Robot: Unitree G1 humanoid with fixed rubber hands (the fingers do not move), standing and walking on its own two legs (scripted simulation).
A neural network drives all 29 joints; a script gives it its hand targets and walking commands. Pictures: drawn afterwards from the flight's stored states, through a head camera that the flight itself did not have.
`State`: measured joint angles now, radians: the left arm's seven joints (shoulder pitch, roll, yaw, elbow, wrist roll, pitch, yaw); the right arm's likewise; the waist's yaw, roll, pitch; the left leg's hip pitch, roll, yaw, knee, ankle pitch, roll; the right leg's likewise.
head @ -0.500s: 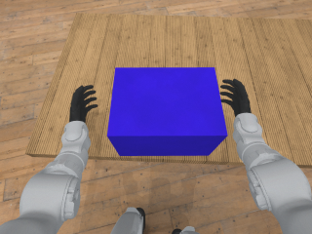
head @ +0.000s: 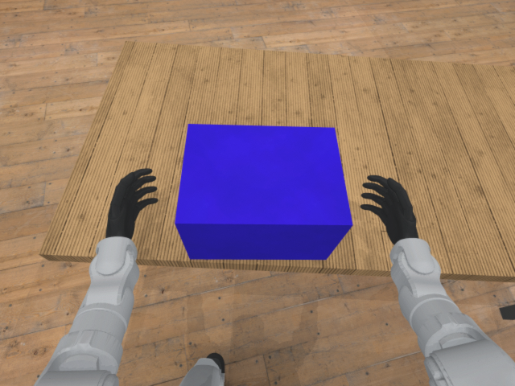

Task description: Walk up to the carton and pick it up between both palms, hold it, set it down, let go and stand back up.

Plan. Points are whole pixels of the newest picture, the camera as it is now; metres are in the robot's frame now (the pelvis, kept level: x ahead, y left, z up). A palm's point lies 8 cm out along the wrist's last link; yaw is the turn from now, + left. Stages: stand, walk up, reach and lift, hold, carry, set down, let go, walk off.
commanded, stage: set down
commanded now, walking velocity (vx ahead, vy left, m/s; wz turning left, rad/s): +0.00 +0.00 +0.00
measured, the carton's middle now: (260, 195) +0.43 +0.03 -0.04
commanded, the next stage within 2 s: none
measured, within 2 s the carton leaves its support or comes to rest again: neither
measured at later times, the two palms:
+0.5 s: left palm (105, 280) +0.25 +0.24 +0.00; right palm (420, 289) +0.27 -0.21 +0.02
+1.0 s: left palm (94, 317) +0.20 +0.24 +0.01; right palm (439, 334) +0.21 -0.22 +0.02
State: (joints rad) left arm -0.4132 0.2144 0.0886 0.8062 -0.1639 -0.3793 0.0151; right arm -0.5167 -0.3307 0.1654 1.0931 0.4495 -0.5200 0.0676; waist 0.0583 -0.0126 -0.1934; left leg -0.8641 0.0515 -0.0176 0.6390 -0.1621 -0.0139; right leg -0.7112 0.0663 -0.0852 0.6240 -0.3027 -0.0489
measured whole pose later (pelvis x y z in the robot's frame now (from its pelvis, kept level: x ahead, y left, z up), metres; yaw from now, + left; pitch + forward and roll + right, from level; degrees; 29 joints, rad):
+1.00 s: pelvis +0.04 -0.01 +0.03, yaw -1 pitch -2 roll +1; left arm 0.32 0.21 0.07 0.35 -0.12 -0.33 0.04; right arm 0.26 -0.26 0.15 0.57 0.34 -0.47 0.08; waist 0.05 -0.08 -0.02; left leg -0.19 0.02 0.04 0.39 -0.17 -0.02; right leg -0.06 0.04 -0.02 0.39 -0.30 -0.06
